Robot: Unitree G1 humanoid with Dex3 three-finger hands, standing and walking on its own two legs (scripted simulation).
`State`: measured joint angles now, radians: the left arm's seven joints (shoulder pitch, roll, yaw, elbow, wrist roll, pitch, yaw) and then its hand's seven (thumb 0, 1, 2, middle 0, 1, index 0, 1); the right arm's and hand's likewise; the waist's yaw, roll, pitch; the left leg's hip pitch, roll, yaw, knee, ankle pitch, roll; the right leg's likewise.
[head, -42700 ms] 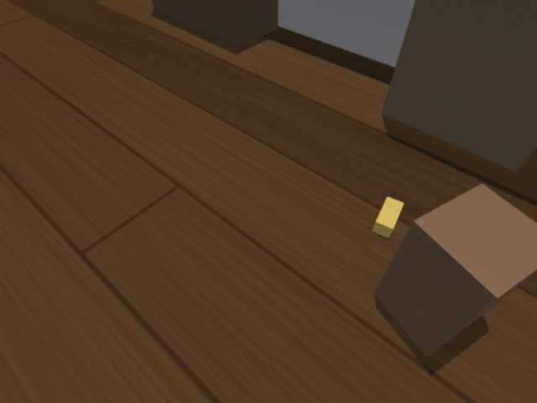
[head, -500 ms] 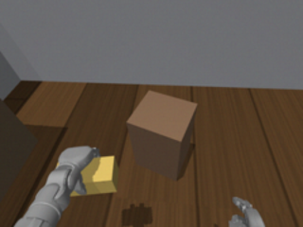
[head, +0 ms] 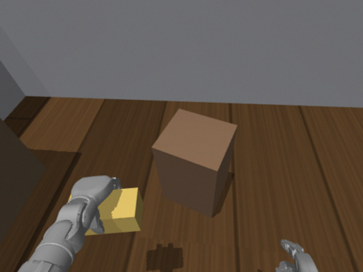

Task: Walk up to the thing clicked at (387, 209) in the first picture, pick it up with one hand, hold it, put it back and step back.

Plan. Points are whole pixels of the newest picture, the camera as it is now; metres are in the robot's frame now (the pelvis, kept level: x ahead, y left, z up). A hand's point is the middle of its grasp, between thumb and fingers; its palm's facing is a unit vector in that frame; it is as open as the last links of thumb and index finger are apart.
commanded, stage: crouch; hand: left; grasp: from above
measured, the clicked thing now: (105, 211) +0.29 +0.21 -0.08
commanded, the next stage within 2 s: none
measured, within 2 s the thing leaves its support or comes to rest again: neither
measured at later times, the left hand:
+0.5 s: hand (106, 220) +0.29 +0.22 -0.12, palm faces -0.50 -0.02 -0.87, open 10.8 cm
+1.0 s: hand (125, 225) +0.36 +0.24 -0.36, palm faces -0.45 +0.01 -0.89, open 10.8 cm
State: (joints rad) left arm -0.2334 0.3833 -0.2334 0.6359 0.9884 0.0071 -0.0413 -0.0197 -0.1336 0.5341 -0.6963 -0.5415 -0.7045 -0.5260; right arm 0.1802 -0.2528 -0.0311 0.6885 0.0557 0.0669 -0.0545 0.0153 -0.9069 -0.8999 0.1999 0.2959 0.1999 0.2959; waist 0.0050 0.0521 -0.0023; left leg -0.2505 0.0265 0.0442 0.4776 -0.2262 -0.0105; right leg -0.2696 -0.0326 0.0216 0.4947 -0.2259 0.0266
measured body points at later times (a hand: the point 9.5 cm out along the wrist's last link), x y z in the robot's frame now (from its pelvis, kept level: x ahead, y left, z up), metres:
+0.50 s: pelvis +0.00 +0.00 -0.02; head +0.05 +0.00 +0.43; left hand +0.31 +0.22 -0.07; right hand +0.13 -0.27 -0.14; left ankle +0.02 +0.13 -0.74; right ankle +0.02 -0.14 -0.74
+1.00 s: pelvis -0.05 +0.01 -0.23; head +0.12 +0.02 +0.19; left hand +0.38 +0.23 -0.31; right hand -0.01 -0.26 -0.36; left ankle +0.01 +0.13 -0.74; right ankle +0.02 -0.14 -0.74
